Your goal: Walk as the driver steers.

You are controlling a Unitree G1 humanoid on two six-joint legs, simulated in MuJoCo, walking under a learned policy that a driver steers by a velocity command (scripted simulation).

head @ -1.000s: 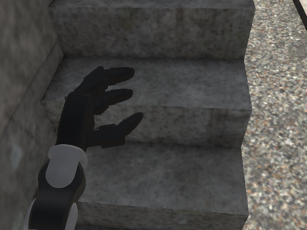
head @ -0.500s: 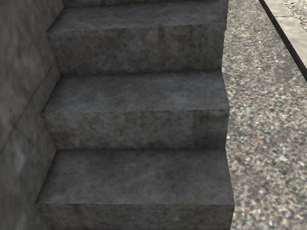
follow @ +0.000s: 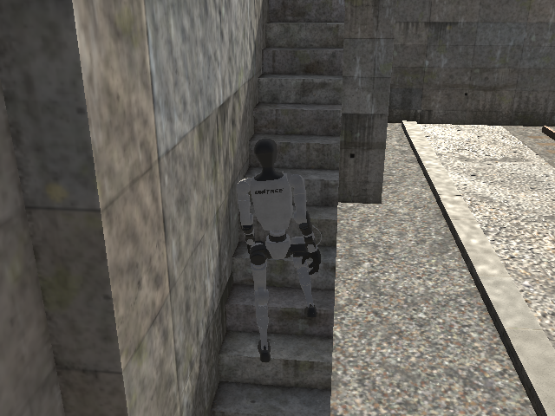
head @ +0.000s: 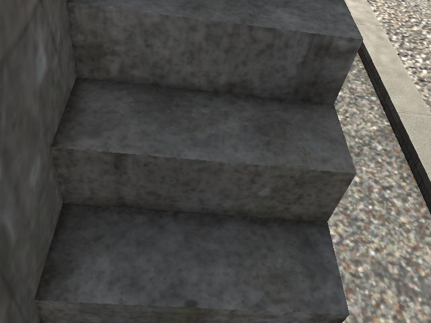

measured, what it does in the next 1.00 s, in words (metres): steps on the spot: right foot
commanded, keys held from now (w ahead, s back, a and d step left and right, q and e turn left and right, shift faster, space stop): w+shift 1.00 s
